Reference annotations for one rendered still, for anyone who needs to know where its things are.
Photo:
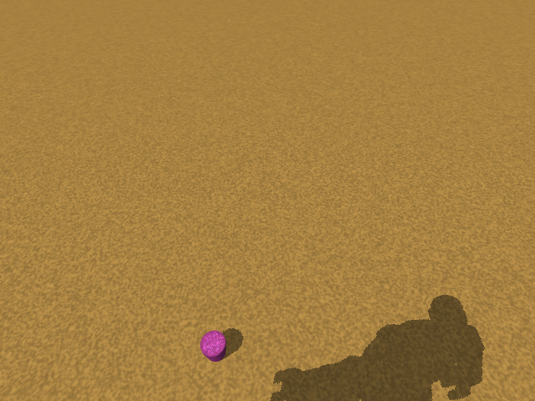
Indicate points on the cup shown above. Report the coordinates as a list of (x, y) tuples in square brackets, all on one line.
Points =
[(213, 346)]

